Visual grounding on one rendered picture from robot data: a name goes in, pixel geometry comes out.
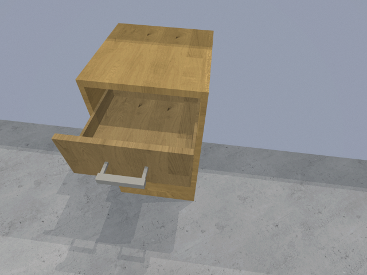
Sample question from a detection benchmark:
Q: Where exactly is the drawer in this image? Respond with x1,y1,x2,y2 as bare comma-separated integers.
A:
51,89,201,187

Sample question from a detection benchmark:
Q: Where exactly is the cabinet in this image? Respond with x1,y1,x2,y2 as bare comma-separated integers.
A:
76,23,214,201

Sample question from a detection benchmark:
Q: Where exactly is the handle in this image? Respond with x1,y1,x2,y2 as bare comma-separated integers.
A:
95,162,149,189

